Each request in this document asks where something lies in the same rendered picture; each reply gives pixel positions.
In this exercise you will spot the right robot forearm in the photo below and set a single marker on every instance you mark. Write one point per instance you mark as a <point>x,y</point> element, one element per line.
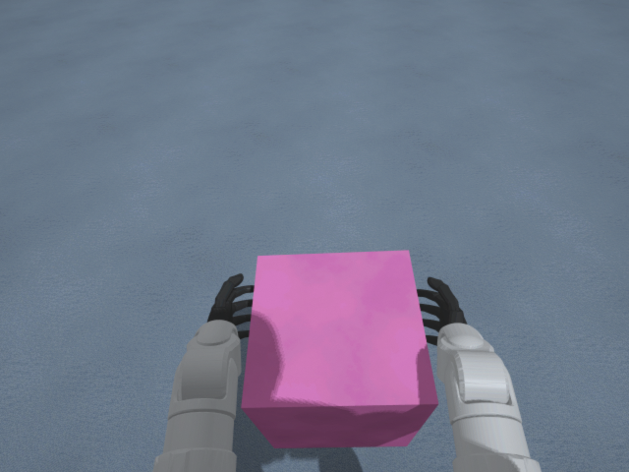
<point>482,406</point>

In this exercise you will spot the carton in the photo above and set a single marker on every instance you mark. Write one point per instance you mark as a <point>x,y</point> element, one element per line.
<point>337,353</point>

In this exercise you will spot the left robot forearm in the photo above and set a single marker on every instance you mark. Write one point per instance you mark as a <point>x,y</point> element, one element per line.
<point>199,434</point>

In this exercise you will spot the right robot hand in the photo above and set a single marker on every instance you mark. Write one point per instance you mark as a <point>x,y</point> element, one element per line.
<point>448,311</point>

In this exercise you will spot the left robot hand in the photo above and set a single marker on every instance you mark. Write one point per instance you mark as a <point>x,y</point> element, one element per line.
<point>223,308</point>

